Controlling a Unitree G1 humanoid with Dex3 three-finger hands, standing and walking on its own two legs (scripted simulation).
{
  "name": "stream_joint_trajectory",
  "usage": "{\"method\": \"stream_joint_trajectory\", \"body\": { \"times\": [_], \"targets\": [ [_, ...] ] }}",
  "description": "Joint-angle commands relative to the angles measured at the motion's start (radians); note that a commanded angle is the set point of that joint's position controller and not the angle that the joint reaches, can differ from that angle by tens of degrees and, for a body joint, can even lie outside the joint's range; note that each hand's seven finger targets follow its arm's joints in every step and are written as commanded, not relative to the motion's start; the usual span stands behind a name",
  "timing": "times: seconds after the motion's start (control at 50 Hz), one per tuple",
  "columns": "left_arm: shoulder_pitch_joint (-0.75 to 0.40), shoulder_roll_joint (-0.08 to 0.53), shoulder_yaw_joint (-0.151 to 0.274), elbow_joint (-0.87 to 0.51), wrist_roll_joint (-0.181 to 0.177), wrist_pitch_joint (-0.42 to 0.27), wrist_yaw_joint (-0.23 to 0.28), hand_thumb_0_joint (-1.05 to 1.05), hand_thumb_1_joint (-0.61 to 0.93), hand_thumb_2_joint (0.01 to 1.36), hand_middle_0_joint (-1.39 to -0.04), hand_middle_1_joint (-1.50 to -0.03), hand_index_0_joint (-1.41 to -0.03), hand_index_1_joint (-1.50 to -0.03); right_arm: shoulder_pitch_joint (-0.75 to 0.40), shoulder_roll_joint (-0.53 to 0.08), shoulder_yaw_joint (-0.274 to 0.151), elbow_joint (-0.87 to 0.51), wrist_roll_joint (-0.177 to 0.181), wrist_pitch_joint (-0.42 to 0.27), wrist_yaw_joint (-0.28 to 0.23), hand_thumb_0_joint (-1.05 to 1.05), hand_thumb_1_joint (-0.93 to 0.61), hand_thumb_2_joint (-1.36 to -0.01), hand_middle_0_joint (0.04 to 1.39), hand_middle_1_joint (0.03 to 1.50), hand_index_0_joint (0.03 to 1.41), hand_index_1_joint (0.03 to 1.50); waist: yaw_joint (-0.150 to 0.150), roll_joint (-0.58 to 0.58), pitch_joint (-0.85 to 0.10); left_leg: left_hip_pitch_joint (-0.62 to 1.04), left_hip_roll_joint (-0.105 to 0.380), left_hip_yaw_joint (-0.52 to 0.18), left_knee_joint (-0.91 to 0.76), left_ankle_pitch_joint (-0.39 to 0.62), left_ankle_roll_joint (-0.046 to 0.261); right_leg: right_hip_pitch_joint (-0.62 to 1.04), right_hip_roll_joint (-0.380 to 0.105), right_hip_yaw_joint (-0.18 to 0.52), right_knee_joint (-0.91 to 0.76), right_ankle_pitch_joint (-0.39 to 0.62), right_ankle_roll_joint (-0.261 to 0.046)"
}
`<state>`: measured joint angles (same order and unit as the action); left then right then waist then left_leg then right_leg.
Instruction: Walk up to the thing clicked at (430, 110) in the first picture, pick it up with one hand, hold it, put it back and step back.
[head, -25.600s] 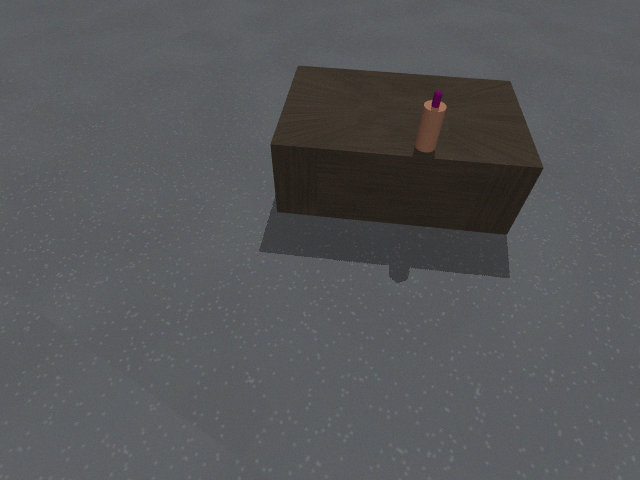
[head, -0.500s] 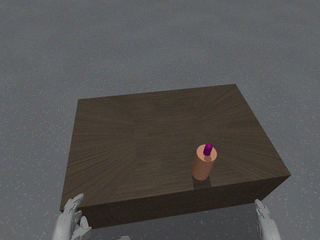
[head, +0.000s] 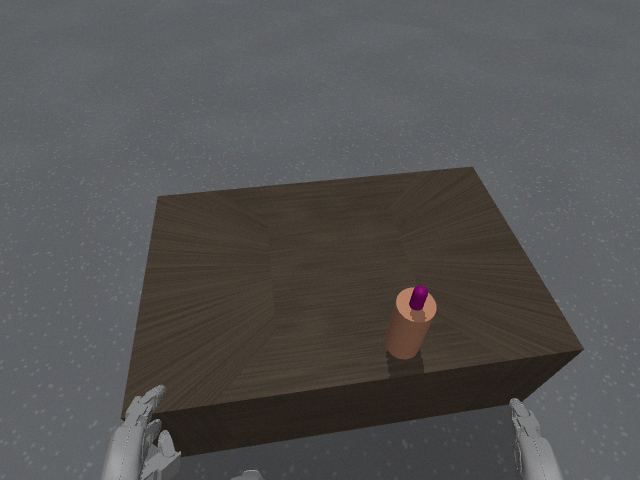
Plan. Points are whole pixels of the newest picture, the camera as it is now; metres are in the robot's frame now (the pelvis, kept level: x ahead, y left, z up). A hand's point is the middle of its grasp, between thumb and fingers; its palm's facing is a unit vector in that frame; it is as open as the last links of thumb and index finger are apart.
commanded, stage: home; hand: right
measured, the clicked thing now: (410, 318) +0.47 -0.17 -0.25
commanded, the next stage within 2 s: stand in 0.02 s
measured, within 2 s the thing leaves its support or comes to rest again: neither
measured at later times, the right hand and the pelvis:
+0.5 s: hand out of the picture +0.11 -0.24 -0.12, palm faces +0.00 +0.94 -0.34, open 10.8 cm; pelvis +0.00 +0.00 +0.02, yaw -1 degrees
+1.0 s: hand out of the picture +0.05 -0.24 -0.11, palm faces +0.01 +0.94 -0.34, open 7.4 cm; pelvis +0.00 +0.00 +0.05, yaw -1 degrees
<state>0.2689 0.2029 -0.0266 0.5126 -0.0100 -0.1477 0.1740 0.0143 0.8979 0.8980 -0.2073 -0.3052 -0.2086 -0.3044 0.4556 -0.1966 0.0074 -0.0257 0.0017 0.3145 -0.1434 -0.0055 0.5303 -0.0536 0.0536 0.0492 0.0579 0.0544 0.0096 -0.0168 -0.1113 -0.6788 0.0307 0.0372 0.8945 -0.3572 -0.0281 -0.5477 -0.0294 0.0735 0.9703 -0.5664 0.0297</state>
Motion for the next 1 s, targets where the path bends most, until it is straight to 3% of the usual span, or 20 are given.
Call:
{"method": "stream_joint_trajectory", "body": {
  "times": [0.0,0.1,0.14,0.18,0.2,0.22,0.24,0.28,0.32,0.4,0.46,0.52,0.56,0.6,0.64,0.74,0.8,0.98],
  "targets": [
    [-0.073,0.124,0.055,-0.161,0.003,-0.058,0.008,0.0,0.897,0.902,-0.201,-0.3,-0.2,-0.301,-0.005,-0.089,-0.051,-0.186,-0.007,-0.051,-0.016,0.0,0.58,-0.035,0.049,0.047,0.049,0.047,0.001,-0.001,-0.107,0.24,-0.02,0.035,-0.116,0.15,0.023,-0.08,0.041,-0.064,-0.167,0.281,-0.022],
    [-0.066,0.128,0.055,-0.159,0.002,-0.056,0.01,0.0,0.897,0.902,-0.201,-0.3,-0.2,-0.301,-0.025,-0.093,-0.054,-0.194,-0.006,-0.05,-0.018,0.0,0.539,-0.059,0.053,0.054,0.053,0.054,0.003,-0.013,-0.094,0.215,-0.022,0.038,-0.111,0.132,0.026,-0.08,0.034,-0.055,-0.177,0.27,-0.018],
    [-0.069,0.125,0.053,-0.163,0.004,-0.055,0.009,0.0,0.9,0.9,-0.2,-0.3,-0.2,-0.301,-0.035,-0.097,-0.055,-0.209,-0.006,-0.052,-0.019,0.0,0.379,-0.219,0.2,0.214,0.2,0.214,0.003,-0.007,-0.1,0.221,-0.021,0.036,-0.116,0.126,0.024,-0.087,0.035,-0.054,-0.175,0.255,-0.02],
    [-0.066,0.127,0.053,-0.16,0.002,-0.058,0.012,0.0,0.9,0.9,-0.2,-0.3,-0.2,-0.301,-0.028,-0.097,-0.052,-0.203,-0.007,-0.048,-0.019,0.0,0.219,-0.379,0.2,0.3,0.2,0.3,0.003,-0.014,-0.095,0.218,-0.021,0.035,-0.116,0.12,0.025,-0.083,0.036,-0.058,-0.178,0.25,-0.02],
    [-0.106,0.278,0.085,0.066,0.132,0.017,-0.048,0.0,0.9,0.9,-0.2,-0.3,-0.2,-0.301,-0.198,-0.249,-0.104,0.148,-0.107,-0.191,0.041,0.0,0.139,-0.459,0.2,0.3,0.2,0.3,-0.03,0.046,0.024,0.348,0.034,-0.071,-0.125,0.184,0.086,-0.023,-0.008,0.006,-0.22,0.389,-0.07],
    [-0.06,0.29,0.109,0.083,0.134,0.041,-0.076,0.0,0.9,0.9,-0.2,-0.3,-0.2,-0.301,-0.158,-0.248,-0.116,0.288,-0.107,-0.245,0.067,0.0,0.059,-0.539,0.2,0.3,0.2,0.3,-0.024,0.034,-0.032,0.363,0.048,-0.079,-0.113,0.158,0.118,0.004,-0.014,0.014,-0.229,0.382,-0.085],
    [-0.066,0.285,0.113,0.084,0.126,0.05,-0.09,0.0,0.9,0.9,-0.2,-0.3,-0.2,-0.301,-0.178,-0.244,-0.112,0.326,-0.106,-0.275,0.081,0.0,-0.021,-0.619,0.2,0.3,0.2,0.3,-0.018,0.021,-0.017,0.356,0.045,-0.085,-0.104,0.163,0.13,0.002,-0.02,0.033,-0.243,0.385,-0.099],
    [-0.095,0.274,0.119,0.1,0.102,0.068,-0.11,0.0,0.9,0.9,-0.2,-0.3,-0.2,-0.301,-0.188,-0.234,-0.101,0.394,-0.085,-0.311,0.112,0.0,-0.181,-0.779,0.2,0.3,0.2,0.3,-0.018,0.011,-0.002,0.32,0.045,-0.073,-0.138,0.175,0.11,0.068,-0.01,0.018,-0.245,0.335,-0.109],
    [-0.089,0.293,0.113,0.117,0.075,0.078,-0.134,0.0,0.9,0.9,-0.2,-0.3,-0.2,-0.301,-0.191,-0.254,-0.102,0.47,-0.064,-0.327,0.13,0.0,-0.341,-0.9,0.2,0.3,0.2,0.3,-0.012,0.01,-0.005,0.343,0.053,-0.087,-0.143,0.179,0.11,0.092,-0.008,0.032,-0.274,0.299,-0.1],
    [-0.082,0.285,0.112,0.176,0.063,0.098,-0.153,0.0,0.9,0.9,-0.2,-0.3,-0.2,-0.301,-0.248,-0.261,-0.106,0.587,-0.048,-0.343,0.131,0.0,-0.661,-0.9,0.2,0.3,0.2,0.3,-0.015,0.011,0.044,0.372,0.071,-0.111,-0.207,0.114,0.098,0.068,0.006,0.041,-0.318,0.22,-0.099],
    [-0.063,0.282,0.115,0.212,0.064,0.104,-0.154,0.0,0.9,0.9,-0.2,-0.3,-0.2,-0.301,-0.274,-0.283,-0.108,0.659,-0.053,-0.35,0.127,0.0,-0.9,-0.9,0.2,0.3,0.2,0.3,-0.004,0.02,0.063,0.354,0.087,-0.139,-0.24,0.112,0.105,0.128,0.003,0.04,-0.338,0.254,-0.095],
    [-0.073,0.301,0.121,0.242,0.06,0.105,-0.153,0.0,0.9,0.9,-0.2,-0.3,-0.2,-0.301,-0.266,-0.281,-0.102,0.73,-0.046,-0.354,0.121,0.0,-0.9,-0.9,0.2,0.3,0.2,0.3,-0.022,-0.026,0.09,0.412,0.062,-0.097,-0.23,0.161,0.088,0.113,-0.024,0.096,-0.409,0.291,-0.105],
    [-0.067,0.304,0.121,0.264,0.054,0.11,-0.151,0.0,0.9,0.9,-0.2,-0.3,-0.2,-0.301,-0.262,-0.292,-0.103,0.775,-0.042,-0.355,0.119,0.0,-0.9,-0.9,0.2,0.3,0.2,0.3,-0.022,0.002,0.073,0.438,0.072,-0.109,-0.248,0.206,0.089,0.147,-0.023,0.082,-0.415,0.338,-0.098],
    [-0.061,0.308,0.121,0.291,0.049,0.116,-0.149,0.0,0.9,0.9,-0.2,-0.3,-0.2,-0.301,-0.269,-0.297,-0.099,0.814,-0.04,-0.351,0.116,0.0,-0.9,-0.9,0.2,0.3,0.2,0.3,-0.023,0.007,0.094,0.454,0.078,-0.113,-0.284,0.171,0.089,0.153,-0.022,0.086,-0.443,0.313,-0.098],
    [-0.053,0.319,0.121,0.317,0.048,0.118,-0.146,0.0,0.9,0.9,-0.2,-0.3,-0.2,-0.301,-0.263,-0.297,-0.095,0.853,-0.037,-0.352,0.115,0.0,-0.9,-0.9,0.2,0.3,0.2,0.3,-0.022,-0.005,0.074,0.468,0.075,-0.092,-0.275,0.262,0.084,0.214,-0.036,0.087,-0.464,0.408,-0.093],
    [-0.043,0.312,0.113,0.38,0.037,0.13,-0.144,0.0,0.9,0.9,-0.2,-0.3,-0.2,-0.301,-0.261,-0.309,-0.08,0.939,-0.035,-0.353,0.111,0.0,-0.9,-0.9,0.2,0.3,0.2,0.3,-0.017,0.028,0.087,0.503,0.102,-0.108,-0.369,0.321,0.08,0.287,-0.027,0.053,-0.49,0.439,-0.079],
    [-0.032,0.313,0.108,0.422,0.035,0.136,-0.145,0.0,0.9,0.9,-0.2,-0.3,-0.2,-0.301,-0.293,-0.309,-0.074,0.972,-0.031,-0.348,0.111,0.0,-0.9,-0.9,0.2,0.3,0.2,0.3,-0.01,0.01,0.135,0.498,0.099,-0.111,-0.421,0.221,0.071,0.289,-0.032,0.056,-0.547,0.375,-0.077],
    [-0.082,0.318,0.095,0.479,0.032,0.131,-0.15,0.0,0.9,0.9,-0.2,-0.3,-0.2,-0.301,-0.31,-0.302,-0.061,1.051,-0.024,-0.351,0.115,0.0,-0.9,-0.9,0.2,0.3,0.2,0.3,-0.02,0.019,0.141,0.557,0.094,-0.093,-0.477,0.29,0.049,0.342,-0.05,0.051,-0.623,0.425,-0.064]
  ]
}}
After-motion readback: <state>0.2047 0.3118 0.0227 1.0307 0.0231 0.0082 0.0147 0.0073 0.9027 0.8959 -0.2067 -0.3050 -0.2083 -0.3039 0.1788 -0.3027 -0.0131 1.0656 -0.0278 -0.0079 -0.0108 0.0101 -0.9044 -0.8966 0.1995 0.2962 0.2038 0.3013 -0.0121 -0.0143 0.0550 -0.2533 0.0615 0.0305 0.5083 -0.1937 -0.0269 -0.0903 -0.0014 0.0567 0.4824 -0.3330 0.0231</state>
